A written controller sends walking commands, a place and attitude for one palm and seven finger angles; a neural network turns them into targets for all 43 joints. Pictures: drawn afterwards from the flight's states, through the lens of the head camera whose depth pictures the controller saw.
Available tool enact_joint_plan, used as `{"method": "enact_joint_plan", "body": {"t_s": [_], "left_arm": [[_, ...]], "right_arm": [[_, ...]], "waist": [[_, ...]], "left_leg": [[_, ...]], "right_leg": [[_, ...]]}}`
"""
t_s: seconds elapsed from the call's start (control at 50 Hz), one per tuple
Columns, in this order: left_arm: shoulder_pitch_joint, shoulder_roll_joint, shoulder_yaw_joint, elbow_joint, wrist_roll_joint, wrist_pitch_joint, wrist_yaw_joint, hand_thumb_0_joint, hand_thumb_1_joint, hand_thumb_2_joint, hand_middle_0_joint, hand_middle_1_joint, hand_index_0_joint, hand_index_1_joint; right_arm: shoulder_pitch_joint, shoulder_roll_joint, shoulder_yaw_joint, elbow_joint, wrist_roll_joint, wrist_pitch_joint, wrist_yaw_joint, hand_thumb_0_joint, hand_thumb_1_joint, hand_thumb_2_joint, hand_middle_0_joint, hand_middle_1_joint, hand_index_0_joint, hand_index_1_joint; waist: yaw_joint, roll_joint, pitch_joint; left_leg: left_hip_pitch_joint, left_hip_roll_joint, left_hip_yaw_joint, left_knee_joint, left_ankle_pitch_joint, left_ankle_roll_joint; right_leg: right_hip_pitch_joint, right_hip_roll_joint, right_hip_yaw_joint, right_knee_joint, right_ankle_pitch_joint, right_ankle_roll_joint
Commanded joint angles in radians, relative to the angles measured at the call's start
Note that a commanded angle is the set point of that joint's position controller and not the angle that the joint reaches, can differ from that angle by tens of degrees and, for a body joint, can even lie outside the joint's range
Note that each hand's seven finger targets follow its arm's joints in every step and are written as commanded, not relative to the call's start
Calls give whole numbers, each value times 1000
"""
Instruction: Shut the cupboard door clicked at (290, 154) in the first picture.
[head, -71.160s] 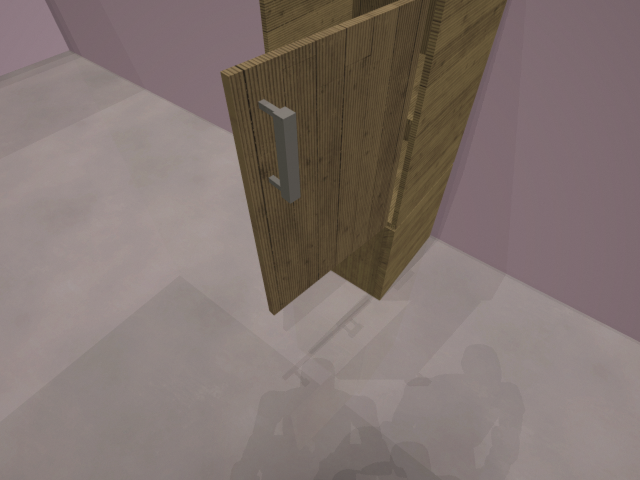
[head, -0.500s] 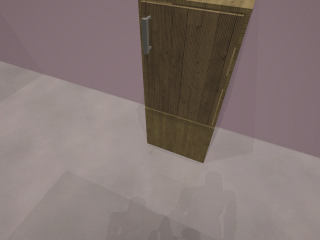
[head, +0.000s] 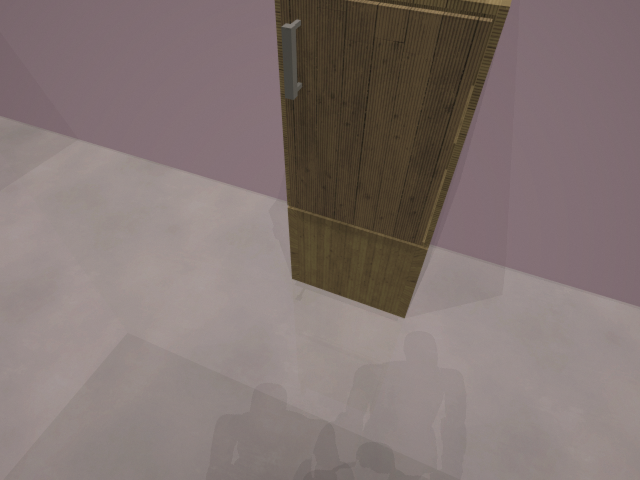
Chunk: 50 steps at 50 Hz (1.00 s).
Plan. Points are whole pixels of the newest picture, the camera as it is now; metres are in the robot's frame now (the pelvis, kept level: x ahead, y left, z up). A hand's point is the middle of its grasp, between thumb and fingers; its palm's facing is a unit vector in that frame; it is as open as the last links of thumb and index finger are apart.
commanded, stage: look to check the result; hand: left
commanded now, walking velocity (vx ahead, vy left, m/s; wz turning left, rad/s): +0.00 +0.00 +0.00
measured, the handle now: (294, 60) +0.91 +0.10 +0.12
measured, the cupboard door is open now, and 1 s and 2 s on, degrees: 0 0 0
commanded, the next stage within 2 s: stand and wait in 0.26 s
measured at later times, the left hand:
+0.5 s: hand out of the picture -0.02 +0.16 -0.18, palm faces +0.04 -0.99 -0.15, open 7.3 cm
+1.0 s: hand out of the picture -0.02 +0.16 -0.18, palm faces +0.04 -0.99 -0.16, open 7.3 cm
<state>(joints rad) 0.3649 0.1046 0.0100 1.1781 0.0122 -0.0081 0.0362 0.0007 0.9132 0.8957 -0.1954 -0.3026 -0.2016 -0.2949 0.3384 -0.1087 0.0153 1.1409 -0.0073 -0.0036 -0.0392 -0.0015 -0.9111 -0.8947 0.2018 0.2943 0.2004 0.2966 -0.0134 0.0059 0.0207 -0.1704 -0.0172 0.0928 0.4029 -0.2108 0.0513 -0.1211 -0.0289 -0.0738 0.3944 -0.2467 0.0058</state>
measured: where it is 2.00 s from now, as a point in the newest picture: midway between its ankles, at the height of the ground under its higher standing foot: outside the picture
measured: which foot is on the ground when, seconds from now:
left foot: down 0.00-1.00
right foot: down 0.00-1.00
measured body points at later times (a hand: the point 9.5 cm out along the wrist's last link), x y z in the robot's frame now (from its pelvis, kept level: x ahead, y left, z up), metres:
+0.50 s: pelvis +0.00 +0.00 +0.00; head +0.01 +0.00 +0.45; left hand -0.02 +0.21 -0.16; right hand -0.02 -0.20 -0.16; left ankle +0.01 +0.08 -0.74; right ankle -0.02 -0.12 -0.74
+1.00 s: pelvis +0.01 +0.00 +0.00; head +0.02 +0.01 +0.45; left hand -0.02 +0.21 -0.16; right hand -0.01 -0.21 -0.16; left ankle +0.01 +0.08 -0.74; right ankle -0.02 -0.12 -0.74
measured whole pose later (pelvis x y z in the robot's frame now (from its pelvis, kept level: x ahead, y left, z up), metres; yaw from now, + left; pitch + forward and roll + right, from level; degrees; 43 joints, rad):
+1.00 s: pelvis +0.01 +0.00 +0.00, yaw +0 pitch -1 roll +0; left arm 0.33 0.12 0.01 1.16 0.01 -0.01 0.03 0.00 0.91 0.90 -0.20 -0.30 -0.20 -0.29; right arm 0.31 -0.13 0.02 1.14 -0.01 -0.01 -0.04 0.00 -0.91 -0.89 0.20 0.29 0.20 0.30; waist -0.01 0.00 0.03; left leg -0.15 -0.03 0.09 0.38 -0.22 0.06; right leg -0.10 -0.04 -0.07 0.37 -0.25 0.01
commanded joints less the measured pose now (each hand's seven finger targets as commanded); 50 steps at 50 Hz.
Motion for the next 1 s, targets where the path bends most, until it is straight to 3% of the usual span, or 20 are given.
{"method": "enact_joint_plan", "body": {"t_s": [0.0,0.98], "left_arm": [[96,73,9,-9,1,-5,8,0,900,900,-200,-300,-200,-300],[66,98,11,-21,0,-8,7,0,900,900,-200,-300,-200,-300]], "right_arm": [[79,-93,-16,-13,-5,-8,-10,0,-900,-900,200,300,200,300],[49,-115,-17,-13,-3,-13,-8,0,-900,-900,200,300,200,300]], "waist": [[2,-8,90],[1,-5,72]], "left_leg": [[-21,116,-140,-97,70,-5],[22,116,-137,-95,154,-6]], "right_leg": [[-72,-73,90,-74,57,-32],[-45,-82,88,-88,102,-28]]}}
